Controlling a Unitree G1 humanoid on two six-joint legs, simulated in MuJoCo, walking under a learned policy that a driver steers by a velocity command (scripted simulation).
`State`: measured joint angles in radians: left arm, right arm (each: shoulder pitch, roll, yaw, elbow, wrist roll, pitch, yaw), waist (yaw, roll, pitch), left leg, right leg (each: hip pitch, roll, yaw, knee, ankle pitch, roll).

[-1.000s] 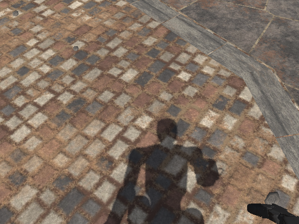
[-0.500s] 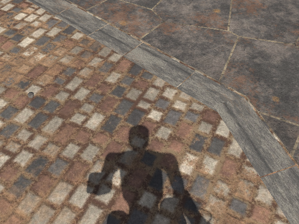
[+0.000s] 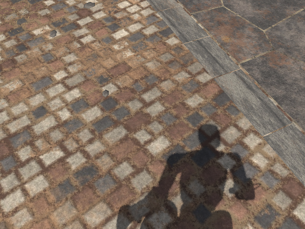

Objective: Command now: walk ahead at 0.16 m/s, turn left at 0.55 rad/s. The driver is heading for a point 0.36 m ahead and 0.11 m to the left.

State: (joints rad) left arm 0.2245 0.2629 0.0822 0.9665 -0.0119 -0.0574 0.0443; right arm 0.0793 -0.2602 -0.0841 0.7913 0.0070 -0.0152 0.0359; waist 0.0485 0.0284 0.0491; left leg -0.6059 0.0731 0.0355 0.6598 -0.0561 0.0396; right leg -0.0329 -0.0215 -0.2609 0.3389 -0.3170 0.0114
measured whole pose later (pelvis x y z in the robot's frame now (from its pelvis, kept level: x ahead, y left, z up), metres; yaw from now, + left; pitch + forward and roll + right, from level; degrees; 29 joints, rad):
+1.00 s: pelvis +0.11 +0.02 -0.01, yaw +36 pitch +2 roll +0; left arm 0.15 0.33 0.09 0.75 0.01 0.01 0.02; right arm 0.16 -0.31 -0.09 0.57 0.01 0.06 0.01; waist 0.02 -0.04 0.05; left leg -0.33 -0.02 0.01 0.58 -0.29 0.03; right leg -0.36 -0.12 -0.07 0.80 -0.49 0.06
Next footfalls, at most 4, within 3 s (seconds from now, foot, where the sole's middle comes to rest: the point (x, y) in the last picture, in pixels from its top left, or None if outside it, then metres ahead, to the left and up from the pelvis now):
0.06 left None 0.19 0.10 -0.77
0.54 right None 0.22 -0.11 -0.77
0.96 left None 0.08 0.13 -0.77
1.36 right None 0.20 -0.06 -0.77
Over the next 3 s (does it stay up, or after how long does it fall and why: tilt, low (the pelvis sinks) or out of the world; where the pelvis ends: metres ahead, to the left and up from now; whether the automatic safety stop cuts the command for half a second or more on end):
stays up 0.28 0.04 0.00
